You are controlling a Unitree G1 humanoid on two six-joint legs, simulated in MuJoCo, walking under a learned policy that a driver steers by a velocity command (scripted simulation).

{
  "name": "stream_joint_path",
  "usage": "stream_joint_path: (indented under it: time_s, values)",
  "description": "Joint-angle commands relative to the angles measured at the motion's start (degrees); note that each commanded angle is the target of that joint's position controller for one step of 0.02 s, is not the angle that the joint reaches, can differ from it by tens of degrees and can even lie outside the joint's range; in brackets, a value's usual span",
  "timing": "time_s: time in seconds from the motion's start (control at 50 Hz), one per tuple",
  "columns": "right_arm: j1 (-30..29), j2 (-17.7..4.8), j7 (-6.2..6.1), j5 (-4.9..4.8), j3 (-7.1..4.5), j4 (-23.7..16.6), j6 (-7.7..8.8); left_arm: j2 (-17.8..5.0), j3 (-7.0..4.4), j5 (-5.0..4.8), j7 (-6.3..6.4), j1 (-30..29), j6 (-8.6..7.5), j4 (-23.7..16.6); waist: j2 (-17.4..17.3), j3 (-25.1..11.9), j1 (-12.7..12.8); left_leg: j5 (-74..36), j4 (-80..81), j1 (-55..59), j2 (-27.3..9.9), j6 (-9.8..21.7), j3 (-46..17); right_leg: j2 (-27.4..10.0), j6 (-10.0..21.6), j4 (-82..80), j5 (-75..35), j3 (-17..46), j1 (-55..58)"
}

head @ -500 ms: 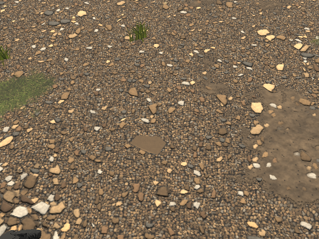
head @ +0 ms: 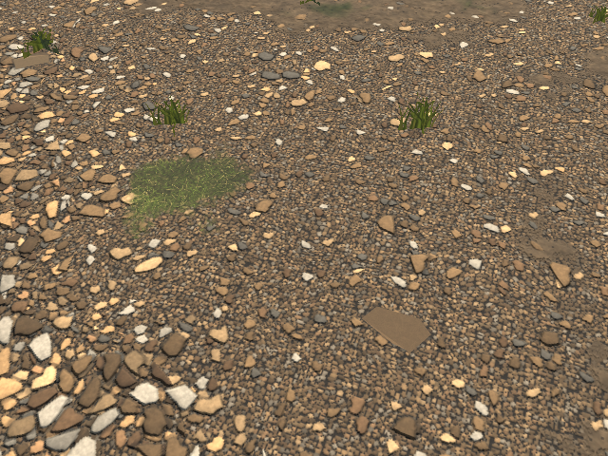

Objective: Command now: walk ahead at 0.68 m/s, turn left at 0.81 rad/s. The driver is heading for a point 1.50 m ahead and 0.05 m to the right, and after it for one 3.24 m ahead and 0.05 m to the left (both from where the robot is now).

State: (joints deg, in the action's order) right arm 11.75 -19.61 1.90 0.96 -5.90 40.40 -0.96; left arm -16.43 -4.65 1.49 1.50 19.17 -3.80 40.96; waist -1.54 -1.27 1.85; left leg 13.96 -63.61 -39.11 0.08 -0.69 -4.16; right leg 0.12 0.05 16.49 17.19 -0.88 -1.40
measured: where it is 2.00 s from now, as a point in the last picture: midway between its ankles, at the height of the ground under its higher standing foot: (373, 164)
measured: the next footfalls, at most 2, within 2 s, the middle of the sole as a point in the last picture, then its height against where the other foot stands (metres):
left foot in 0.26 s outside the picture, level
right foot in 0.76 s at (244, 380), level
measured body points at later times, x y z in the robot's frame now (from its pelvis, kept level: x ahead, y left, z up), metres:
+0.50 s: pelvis +0.31 +0.17 -0.01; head +0.32 +0.19 +0.44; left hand +0.32 +0.44 -0.14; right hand +0.40 -0.09 -0.13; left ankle +0.24 +0.21 -0.74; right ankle +0.35 +0.01 -0.64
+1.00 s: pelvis +0.74 +0.23 -0.01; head +0.76 +0.24 +0.44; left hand +0.77 +0.51 -0.14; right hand +0.96 -0.02 -0.04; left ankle +0.94 +0.41 -0.68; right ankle +0.65 +0.22 -0.74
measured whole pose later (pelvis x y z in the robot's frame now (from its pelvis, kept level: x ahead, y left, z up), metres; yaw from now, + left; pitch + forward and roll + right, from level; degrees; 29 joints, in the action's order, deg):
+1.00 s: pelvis +0.74 +0.23 -0.01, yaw -17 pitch +1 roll -1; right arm -1.9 -12.3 0.9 2.7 3.1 32.7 3.6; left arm -16.7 -3.9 0.7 -0.4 27.5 -3.4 51.9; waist 0.2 0.9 5.5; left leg 8.5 -50.1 -39.2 -8.7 -4.4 -8.5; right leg 12.3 10.1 23.1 18.3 6.7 -4.1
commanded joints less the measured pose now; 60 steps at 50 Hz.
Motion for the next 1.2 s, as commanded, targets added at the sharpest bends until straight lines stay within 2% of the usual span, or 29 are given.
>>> stream_joint_path:
  time_s: [0.02,0.18,0.22,0.26,0.28,0.3,0.32,0.34,0.36,0.4,0.52,0.6,0.66,0.72,0.74,0.76,0.78,0.8,0.82,0.84,0.9,1.0,1.06,1.1,1.12,1.14,1.16,1.18,1.2]
  values:
    - [-9.43,-2.48,3.97,2.15,0.05,-6.9,-0.82,-8.04,-1.19,1.39,-0.98,0.8,-1.25,-2.21,7.03,8.4,1.53,-3.84,-7.67,-15.25,-3.15,-0.25,1.6,-14.65,6.21,-11.45,6.97,7.28,-0.55]
    - [-20.92,-0.37,5.55,1.57,2.56,-11.49,-0.5,-7.76,-0.58,1.19,-0.48,8.85,-1.8,3.85,7.62,13.77,4.54,-1.89,13.4,-9.4,-4.98,5.72,9.6,-17.22,5.15,-14.08,-9.12,-6.94,4.86]
    - [-16.89,0.17,4.2,1.86,2.94,-10.43,-0.22,-9.17,-0.26,0.86,-0.39,9.52,-1.39,6.21,9.09,10.65,1.14,5.69,19.9,5.65,0.89,9.64,13.33,-17.91,5.55,-7.69,-44.23,-10.38,3.79]
    - [4.15,-4.15,1.98,1.82,0.68,-4.87,0.61,-13.69,-0.56,0.0,-0.41,8.79,-0.55,7.91,10.26,-1.9,-10.49,7.64,24.64,33.74,7.71,11.98,13.81,-18.32,6.09,18.36,-72.28,-11.08,-1.44]
    - [15.37,-8.67,1.07,2.49,-1.12,-1.64,1.34,-12.18,0.15,-0.76,-0.75,6.72,-0.81,6.64,6.65,-9.54,-16.72,9.5,27.77,55.09,0.22,12.29,3.02,-14.98,5.48,38.05,-54.47,-9.91,-17.06]
    - [16.59,-16.37,0.09,3.11,-2.1,-1.28,2.39,-0.73,2.74,-2.24,-2.69,8.51,-1.24,2.04,-14.67,-19.78,-11.45,33.21,38.75,70.0,-22.95,13.75,-29.16,-2.78,3.37,61.59,13.67,-2.77,-38.45]
    - [19.14,-15.1,-0.49,2.31,-1.93,-2.18,2.89,-7.09,1.07,-2.36,-2.25,-1.1,-2.01,1.03,-3.57,-22.33,-16.65,32.73,47.49,61.46,-23.88,9.63,-37.67,0.25,5.44,67.78,9.35,12.0,-37.69]
    - [15.65,-12.74,-0.99,2.99,-1.22,1.04,3.26,-7.29,0.37,-3.37,-1.96,-4.44,-1.99,-0.11,-1.09,-9.62,-12.5,23.47,47.31,52.36,-22.42,7.75,-27.98,-1.73,6.09,67.86,1.23,10.75,-41.92]
    - [11.61,-8.71,-1.05,2.78,-0.15,1.52,3.79,-5.34,1.14,-2.73,-2.07,-1.54,-1.89,1.27,0.46,-2.09,-7.85,14.86,47.75,42.85,-20.82,7.21,-20.54,-5.44,5.91,63.25,-3.06,7.7,-40.15]
    - [4.67,-3.16,-1.07,1.56,1.66,0.89,4.67,-3.18,1.25,-0.78,-3.12,5.01,0.41,5.65,-3.25,1.83,-1.86,10.1,51.34,31.69,-15.53,4.42,-7.85,-8.34,4.49,58.78,-6.8,6.05,-33.1]
    - [7.58,1.63,-0.48,0.19,2.75,5.35,7.78,0.23,1.67,-1.87,-4.97,-4.45,3.34,4.55,-3.45,10.59,-0.75,-16.08,58.31,28.91,-8.19,-1.94,13.97,-6.47,4.58,50.72,-18.06,0.81,-39.5]
    - [11.61,1.56,-2.12,0.07,3.47,7.87,7.57,0.1,2.68,-1.4,-5.76,-12.21,2.66,1.32,-1.5,10.94,-0.99,-44.04,57.44,37.43,-7.64,-1.99,20.73,-2.79,6.93,39.02,-21.73,-7.68,-41.38]
    - [9.9,-2.83,-4.44,0.01,3.04,7.63,7.24,-1.97,2.83,-1.6,-5.9,-9.95,3.06,1.3,-3.37,6.08,2.9,-75.75,49.73,41.17,-9.58,-3.21,22.78,2.56,9.13,29.07,-22.38,-13.19,-27.8]
    - [2.34,-8.08,-6.32,0.71,1.49,5.03,5.41,-9.18,-0.04,-1.04,-4.74,12.52,4.76,7.29,-5.7,-3.72,15.45,-90.24,21.37,37.8,-13.11,-2.65,20.04,5.77,12.94,28.22,-13.64,-10.52,-3.3]
    - [-3.19,-9.2,-5.85,0.62,0.74,3.59,4.44,-12.34,-2.05,-1.5,-3.73,24.73,4.65,10.72,-0.8,-6.29,22.04,-70.11,-5.23,28.44,-9.96,-1.6,18.9,2.71,18.2,22.22,-11.62,-3.12,8.63]
    - [-9.81,-2.67,-3.88,0.49,2.22,2.25,4.31,-10.49,-2.29,-3.86,-2.68,21.41,4.43,12.18,13.07,0.67,20.06,-1.42,-30.92,12.23,3.52,-0.05,17.59,1.38,20.3,14.95,-12.19,1.46,10.75]
    - [-4.13,5.15,-3.36,1.76,4.67,-2.98,5.62,-12.78,-1.8,-2.06,-2.77,11.58,3.94,10.22,14.84,3.38,5.72,14.89,-43.03,-6.0,4.8,-1.11,8.02,-1.95,24.33,22.07,-26.87,18.96,11.09]
    - [0.3,5.01,-2.62,1.04,5.84,-7.56,7.13,-13.26,-1.74,-0.89,-2.24,8.86,3.61,7.56,12.56,-6.97,2.61,15.08,-41.01,-13.5,3.86,-1.59,-3.51,-12.14,32.0,8.85,-5.72,42.42,17.96]
    - [-0.53,0.78,-2.02,2.07,5.76,-6.95,8.6,-9.56,-1.4,0.13,-1.37,6.88,3.47,6.36,1.48,-1.43,1.28,11.48,-31.83,-14.44,0.57,0.0,-4.67,-14.52,29.14,-4.01,13.02,49.71,9.79]
    - [-2.56,-1.68,-1.78,2.59,5.02,-5.81,8.37,-7.52,-0.87,0.45,-1.17,3.48,3.1,6.54,-5.78,4.58,-1.58,8.97,-25.5,-10.83,-2.01,-0.07,-3.75,-12.25,25.12,-6.66,17.53,44.68,-0.48]
    - [-4.75,-1.57,-1.85,3.92,5.99,-6.37,4.62,-8.59,-0.39,-0.46,-0.86,0.71,-0.25,5.57,-6.73,10.81,-5.39,6.58,-7.77,0.18,-6.42,-3.4,-1.77,-5.28,22.25,-8.6,8.63,33.43,-21.35]
    - [-16.09,2.27,-0.85,0.06,7.73,-10.71,4.38,-10.77,-2.09,-1.44,-2.29,2.57,-1.58,5.32,0.57,6.82,1.66,-15.67,24.28,16.87,-4.64,-3.89,3.97,2.07,16.25,-6.63,-13.82,21.36,-23.15]
    - [-15.13,-0.37,-1.38,-0.08,6.68,-10.75,4.89,-11.75,-2.94,-1.43,-2.64,4.39,-1.13,5.21,4.19,2.72,2.95,-15.71,32.66,19.88,-1.76,-2.45,3.36,0.23,13.1,0.09,-23.64,23.37,-11.65]
    - [-4.68,-5.03,-2.46,0.01,4.47,-7.9,5.59,-13.97,-3.46,-0.83,-2.62,2.72,-1.09,4.64,3.9,-4.75,-2.83,-7.22,34.36,31.53,1.13,-1.17,3.39,0.76,10.29,14.41,-36.6,22.96,-7.38]
    - [7.39,-7.76,-3.27,0.39,3.0,-5.11,5.96,-14.55,-3.54,-0.82,-2.8,-0.94,-1.39,3.77,2.86,-10.42,-10.42,-3.69,32.77,44.9,-1.1,-0.29,2.73,2.92,8.68,28.72,-35.51,20.84,-13.07]
    - [21.39,-12.46,-4.39,2.03,1.13,-2.71,6.23,-7.83,-1.66,-0.81,-2.49,-3.88,-2.16,1.24,-4.72,-18.0,-15.53,17.37,33.96,58.18,-13.56,0.83,-9.95,5.99,8.37,48.79,-15.09,16.58,-22.95]
    - [16.72,-16.52,-4.18,3.61,0.59,-3.56,5.85,-0.29,0.69,-3.26,-2.63,-0.26,-2.25,-3.29,-23.6,-20.77,-8.05,32.85,49.81,62.99,-27.49,4.35,-43.65,10.16,6.75,62.17,12.49,10.78,-39.05]
    - [7.88,-12.76,-3.72,3.26,0.28,-4.66,5.28,-3.72,1.16,-2.1,-2.04,0.73,-0.95,-2.12,-18.29,-14.36,-4.85,42.54,52.14,56.27,-27.29,7.9,-48.17,4.29,7.33,67.5,6.33,8.41,-46.42]
    - [3.75,-6.39,-3.39,2.63,1.56,-5.75,4.89,-6.43,0.64,-0.62,-2.35,-3.32,0.03,-1.46,-8.49,-7.87,-5.42,37.13,50.12,49.68,-23.97,7.47,-36.03,0.76,7.08,66.1,1.55,6.33,-47.11]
